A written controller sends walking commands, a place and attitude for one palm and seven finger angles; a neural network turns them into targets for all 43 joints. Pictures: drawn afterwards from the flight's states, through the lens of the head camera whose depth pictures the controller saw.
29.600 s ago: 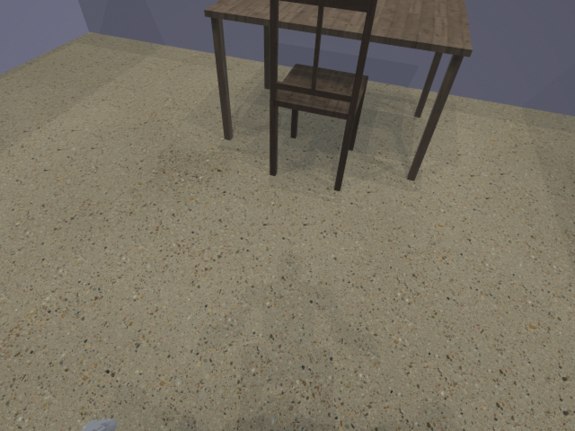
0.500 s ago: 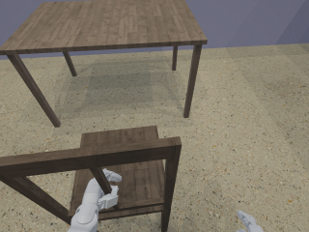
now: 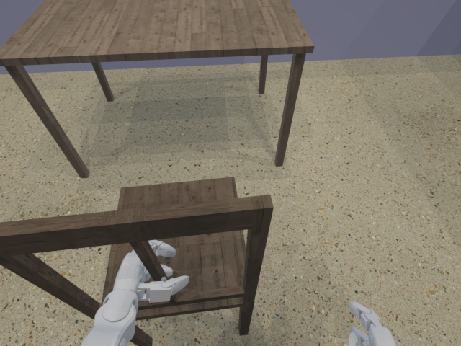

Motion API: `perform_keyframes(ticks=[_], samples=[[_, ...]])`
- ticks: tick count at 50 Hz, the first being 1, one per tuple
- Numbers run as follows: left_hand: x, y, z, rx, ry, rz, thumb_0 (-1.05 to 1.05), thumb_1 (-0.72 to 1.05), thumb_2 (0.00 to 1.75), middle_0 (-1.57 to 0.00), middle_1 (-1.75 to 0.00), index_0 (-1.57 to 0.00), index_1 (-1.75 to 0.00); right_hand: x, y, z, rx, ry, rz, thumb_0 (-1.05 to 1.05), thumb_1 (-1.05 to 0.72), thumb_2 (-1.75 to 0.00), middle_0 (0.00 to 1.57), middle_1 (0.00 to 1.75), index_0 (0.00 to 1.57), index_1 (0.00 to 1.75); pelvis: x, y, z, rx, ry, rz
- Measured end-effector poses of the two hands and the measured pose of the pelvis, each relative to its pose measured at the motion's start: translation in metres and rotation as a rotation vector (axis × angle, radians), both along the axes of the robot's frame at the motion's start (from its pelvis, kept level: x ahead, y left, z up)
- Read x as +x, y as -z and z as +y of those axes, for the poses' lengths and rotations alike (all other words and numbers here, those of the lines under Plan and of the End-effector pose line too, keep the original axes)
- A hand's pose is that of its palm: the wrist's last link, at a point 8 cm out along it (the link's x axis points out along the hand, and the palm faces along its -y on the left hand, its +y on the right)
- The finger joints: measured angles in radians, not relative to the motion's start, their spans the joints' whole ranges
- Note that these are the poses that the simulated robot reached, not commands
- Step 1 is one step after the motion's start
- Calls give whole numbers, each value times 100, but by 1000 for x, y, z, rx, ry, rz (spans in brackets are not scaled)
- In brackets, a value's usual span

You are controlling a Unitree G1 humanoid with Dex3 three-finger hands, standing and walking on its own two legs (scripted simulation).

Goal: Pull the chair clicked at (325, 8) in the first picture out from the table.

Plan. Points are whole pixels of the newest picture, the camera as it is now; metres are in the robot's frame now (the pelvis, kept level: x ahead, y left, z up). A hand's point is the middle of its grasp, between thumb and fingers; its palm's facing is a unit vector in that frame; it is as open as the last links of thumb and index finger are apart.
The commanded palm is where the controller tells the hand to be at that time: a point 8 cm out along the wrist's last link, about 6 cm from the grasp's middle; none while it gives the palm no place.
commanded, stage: open the thumb and straighten the fingers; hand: left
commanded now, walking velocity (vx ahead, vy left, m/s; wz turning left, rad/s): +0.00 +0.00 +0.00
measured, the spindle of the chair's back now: (158, 274) +0.26 +0.15 -0.06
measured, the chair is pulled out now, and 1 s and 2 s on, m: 0.62 0.62 0.62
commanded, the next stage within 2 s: draw the fingers out of the gap in 0.48 s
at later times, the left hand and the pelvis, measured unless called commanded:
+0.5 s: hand (155, 279) +0.25 +0.15 -0.06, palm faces +0.00 -0.98 -0.18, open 17.1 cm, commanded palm +0.24 +0.20 -0.04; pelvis +0.02 +0.00 -0.02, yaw +2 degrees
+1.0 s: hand (143, 318) +0.19 +0.16 -0.06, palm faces +0.03 -0.98 -0.17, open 17.5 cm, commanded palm +0.16 +0.21 -0.04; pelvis +0.02 +0.01 -0.03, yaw +3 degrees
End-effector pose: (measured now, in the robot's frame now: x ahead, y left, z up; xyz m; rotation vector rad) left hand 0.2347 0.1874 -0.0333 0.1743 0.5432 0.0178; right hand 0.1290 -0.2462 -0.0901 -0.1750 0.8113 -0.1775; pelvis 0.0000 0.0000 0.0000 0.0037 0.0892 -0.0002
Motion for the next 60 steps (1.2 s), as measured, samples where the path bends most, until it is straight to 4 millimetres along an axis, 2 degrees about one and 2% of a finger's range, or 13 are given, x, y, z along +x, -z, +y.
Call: perform_keyframes(ticks=[5, 10, 15, 21, 27, 34, 45, 60], samples=[[2, -1, 7, 5, -27, 14, 1, -18, 38, -39, -127, -45, -132, 9, 5, 1, 4, -11, -31, 1, -91, -90, 20, 30, 20, 30, 3, 5, 1, 3, -3, 28], [0, 1, 8, 2, -31, 33, 0, -40, 27, -34, -104, -36, -107, 22, 8, 5, 7, -32, -68, 1, -91, -90, 20, 30, 20, 30, 7, 10, 1, 1, -12, 46], [1, 4, 4, -9, -25, 39, -1, -49, 23, -24, -74, -25, -75, 34, 10, 8, 3, -52, -99, 1, -91, -90, 20, 30, 20, 30, 12, 15, 0, 0, -19, 59], [2, 2, 14, 17, -48, 36, -1, -52, 21, -12, -35, -12, -35, 44, 10, 8, -4, -65, -116, 1, -91, -90, 20, 30, 20, 30, 17, 18, -3, -3, -26, 70], [1, 5, 14, 7, -38, 56, -1, -53, 20, -4, -12, -4, -12, 48, 11, 5, -20, -72, -121, 1, -91, -90, 20, 30, 20, 30, 20, 21, -3, -10, -36, 80], [-7, 5, 19, 3, -50, 54, -1, -54, 20, -1, -3, -1, -3, 47, 10, 3, -35, -54, -122, 1, -91, -90, 20, 30, 20, 30, 23, 24, -2, -11, -35, 92], [-53, 9, 26, 7, -72, 100, -1, -54, 20, 0, -1, 0, -1, 57, 7, 14, -38, -58, -171, 1, -91, -90, 20, 30, 20, 30, 24, 29, 4, -22, -45, 96], [-94, 4, 19, -6, -65, 94, -1, -54, 20, 0, -1, 0, -1, 73, 2, 39, -13, -78, -265, 1, -90, -90, 20, 30, 21, 30, 19, 38, 12, -31, -52, 95]])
